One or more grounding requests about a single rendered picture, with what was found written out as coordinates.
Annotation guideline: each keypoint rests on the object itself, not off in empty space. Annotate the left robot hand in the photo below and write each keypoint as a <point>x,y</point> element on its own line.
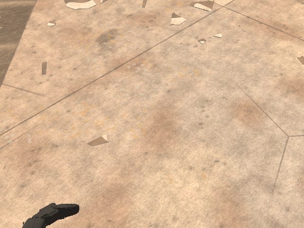
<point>50,214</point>

